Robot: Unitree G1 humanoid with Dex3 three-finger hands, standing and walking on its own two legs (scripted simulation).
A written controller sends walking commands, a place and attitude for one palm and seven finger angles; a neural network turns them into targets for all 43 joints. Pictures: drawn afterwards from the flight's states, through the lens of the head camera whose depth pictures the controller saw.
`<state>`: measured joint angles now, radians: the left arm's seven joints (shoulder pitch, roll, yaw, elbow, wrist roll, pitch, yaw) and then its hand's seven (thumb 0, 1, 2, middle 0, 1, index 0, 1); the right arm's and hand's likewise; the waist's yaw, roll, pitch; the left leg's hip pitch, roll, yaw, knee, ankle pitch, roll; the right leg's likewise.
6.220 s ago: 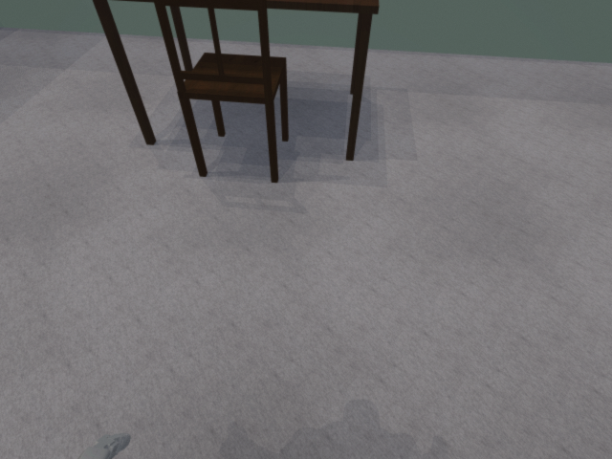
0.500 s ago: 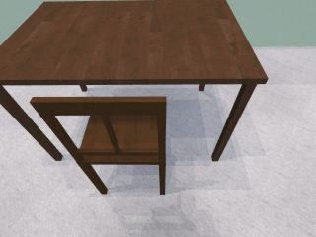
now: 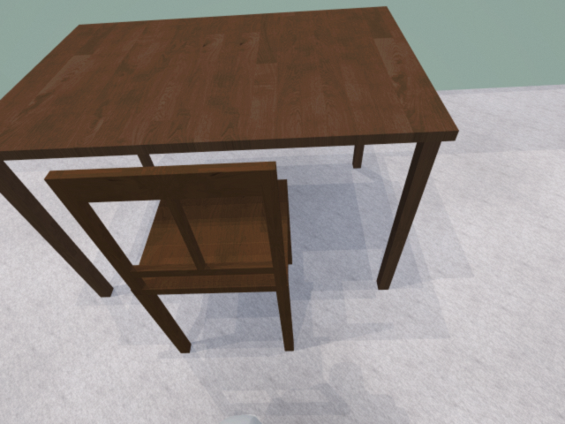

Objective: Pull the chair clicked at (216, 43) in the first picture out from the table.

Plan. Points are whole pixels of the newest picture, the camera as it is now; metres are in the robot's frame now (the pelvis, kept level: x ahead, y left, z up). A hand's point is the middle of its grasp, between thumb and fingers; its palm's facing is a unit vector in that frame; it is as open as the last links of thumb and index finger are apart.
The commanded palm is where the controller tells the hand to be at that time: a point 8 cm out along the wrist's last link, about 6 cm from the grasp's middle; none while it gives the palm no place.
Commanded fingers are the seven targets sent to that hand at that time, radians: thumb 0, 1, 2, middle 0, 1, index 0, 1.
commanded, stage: come to a stop and stand still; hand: left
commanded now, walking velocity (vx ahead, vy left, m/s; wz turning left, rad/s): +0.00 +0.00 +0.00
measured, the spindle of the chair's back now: (187, 235) +0.49 +0.24 -0.09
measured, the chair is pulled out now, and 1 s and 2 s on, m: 0.00 0.00 0.00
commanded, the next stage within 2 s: look again from close up in 0.48 s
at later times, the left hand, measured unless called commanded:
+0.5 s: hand out of the picture -0.03 +0.16 -0.16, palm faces +0.02 -0.98 -0.19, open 7.4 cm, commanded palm none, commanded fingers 0.00 0.90 0.90 -0.20 -0.30 -0.20 -0.30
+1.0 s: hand out of the picture +0.01 +0.16 -0.16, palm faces +0.02 -0.99 -0.17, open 7.4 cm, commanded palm none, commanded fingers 0.00 0.90 0.90 -0.20 -0.30 -0.20 -0.30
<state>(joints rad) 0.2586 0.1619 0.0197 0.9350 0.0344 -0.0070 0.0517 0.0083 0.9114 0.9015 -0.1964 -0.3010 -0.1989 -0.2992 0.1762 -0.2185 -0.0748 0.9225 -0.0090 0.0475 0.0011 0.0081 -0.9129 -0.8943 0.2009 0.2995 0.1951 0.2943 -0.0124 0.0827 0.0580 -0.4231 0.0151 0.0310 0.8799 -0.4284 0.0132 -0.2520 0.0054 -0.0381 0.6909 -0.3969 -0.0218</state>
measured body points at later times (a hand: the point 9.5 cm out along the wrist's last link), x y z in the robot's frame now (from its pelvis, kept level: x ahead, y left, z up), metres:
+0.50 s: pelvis -0.03 -0.02 +0.02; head -0.03 -0.01 +0.47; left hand -0.03 +0.21 -0.14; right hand -0.06 -0.24 -0.14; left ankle +0.04 +0.09 -0.72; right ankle -0.01 -0.11 -0.72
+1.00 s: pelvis +0.02 +0.00 +0.02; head +0.04 +0.01 +0.47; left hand +0.01 +0.22 -0.14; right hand +0.02 -0.22 -0.14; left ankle +0.04 +0.09 -0.72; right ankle -0.01 -0.11 -0.72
